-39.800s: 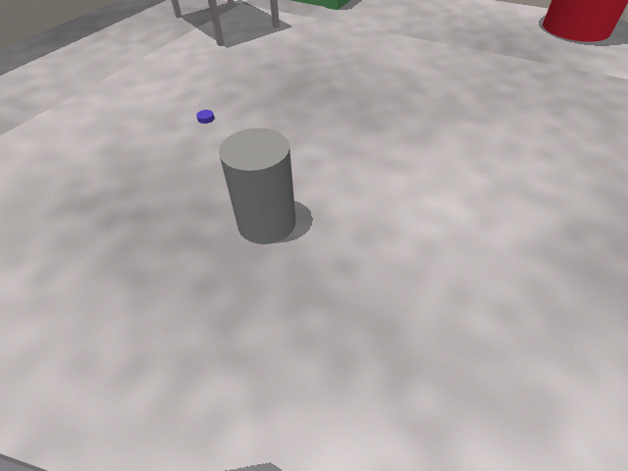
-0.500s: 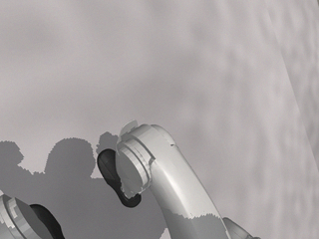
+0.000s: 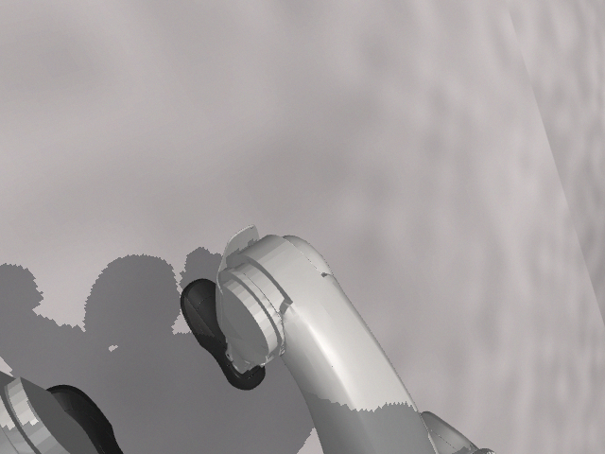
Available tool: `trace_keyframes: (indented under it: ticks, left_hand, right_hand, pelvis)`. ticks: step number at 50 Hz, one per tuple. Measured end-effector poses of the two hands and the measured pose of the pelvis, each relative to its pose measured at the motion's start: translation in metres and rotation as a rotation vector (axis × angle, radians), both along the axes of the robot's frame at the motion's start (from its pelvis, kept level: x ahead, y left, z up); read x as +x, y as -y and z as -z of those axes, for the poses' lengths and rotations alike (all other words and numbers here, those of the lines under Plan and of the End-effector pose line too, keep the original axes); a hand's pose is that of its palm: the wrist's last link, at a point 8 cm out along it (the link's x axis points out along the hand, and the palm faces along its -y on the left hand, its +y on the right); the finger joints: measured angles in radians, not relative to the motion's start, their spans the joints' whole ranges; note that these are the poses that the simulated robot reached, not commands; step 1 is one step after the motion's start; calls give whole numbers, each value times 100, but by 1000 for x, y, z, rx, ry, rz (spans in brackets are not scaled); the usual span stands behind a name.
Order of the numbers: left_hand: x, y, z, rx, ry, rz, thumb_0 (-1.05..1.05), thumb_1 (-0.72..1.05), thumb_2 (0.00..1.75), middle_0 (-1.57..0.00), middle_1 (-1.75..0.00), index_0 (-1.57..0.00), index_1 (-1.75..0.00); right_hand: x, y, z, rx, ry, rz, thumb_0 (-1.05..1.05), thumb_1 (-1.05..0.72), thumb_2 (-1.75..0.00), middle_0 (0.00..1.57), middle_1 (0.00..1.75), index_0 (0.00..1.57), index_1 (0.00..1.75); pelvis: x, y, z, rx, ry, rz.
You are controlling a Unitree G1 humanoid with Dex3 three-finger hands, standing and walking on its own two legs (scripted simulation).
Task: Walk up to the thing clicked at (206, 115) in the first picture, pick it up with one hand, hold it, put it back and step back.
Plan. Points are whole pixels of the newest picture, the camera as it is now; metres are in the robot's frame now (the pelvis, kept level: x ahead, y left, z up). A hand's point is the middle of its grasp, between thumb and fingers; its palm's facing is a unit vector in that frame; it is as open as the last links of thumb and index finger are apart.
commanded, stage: close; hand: left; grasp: from above
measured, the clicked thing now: out of the picture +0.52 +0.29 -0.31
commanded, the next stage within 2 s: settle in 0.44 s
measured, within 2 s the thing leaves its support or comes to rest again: leaves its support in 0.82 s
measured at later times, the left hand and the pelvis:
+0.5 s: hand out of the picture +0.51 +0.28 -0.28, palm faces -0.42 -0.15 -0.89, open 11.5 cm; pelvis +0.00 +0.00 +0.00, yaw +0 degrees
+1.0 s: hand out of the picture +0.52 +0.30 -0.24, palm faces -0.39 -0.15 -0.91, open 11.4 cm; pelvis +0.00 +0.00 +0.01, yaw +1 degrees
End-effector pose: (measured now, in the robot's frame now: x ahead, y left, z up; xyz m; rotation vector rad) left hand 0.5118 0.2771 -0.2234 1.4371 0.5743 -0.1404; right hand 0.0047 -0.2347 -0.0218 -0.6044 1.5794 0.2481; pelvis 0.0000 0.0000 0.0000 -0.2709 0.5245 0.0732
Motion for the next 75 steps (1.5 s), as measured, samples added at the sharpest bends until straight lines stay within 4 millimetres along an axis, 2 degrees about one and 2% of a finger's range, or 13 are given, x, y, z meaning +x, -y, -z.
trace_keyframes:
  ticks: [32,42,47,56,63,75]
  left_hand:
    - [2,-2,-2,-3,7,-2,-2,-24,73,-33,-99,-45,-96]
    - [5,-12,-9,-2,15,-9,-2,-25,72,-36,-96,-49,-94]
    - [7,-20,-24,6,33,-15,-2,-25,72,-38,-94,-50,-93]
    - [5,-30,-66,15,37,-8,-2,-25,72,-39,-93,-50,-92]
    - [1,-28,-90,12,14,15,-2,-26,72,-39,-92,-51,-92]
    - [3,-18,-119,31,33,36,-2,-27,73,-41,-92,-52,-91]
  right_hand:
    - [-1,-1,-3,-20,5,5,1,-93,-90,20,30,20,30]
    - [-4,-1,-2,-26,-8,29,0,-94,-90,20,30,20,30]
    - [-2,0,-1,-25,-4,51,0,-93,-90,20,30,20,30]
    - [11,7,4,-20,39,93,0,-92,-90,21,30,20,30]
    - [24,16,11,-27,93,105,0,-92,-90,21,30,20,30]
    - [38,27,24,-32,132,132,0,-92,-90,21,30,20,30]
  pelvis:
    - [-1,-1,-2,-6,1,-1]
    - [-1,0,-2,-3,-11,-4]
    - [1,0,-4,2,-27,-6]
    - [6,0,-9,14,-60,-19]
    - [4,0,-9,30,-64,-33]
    - [4,5,-11,72,-86,-48]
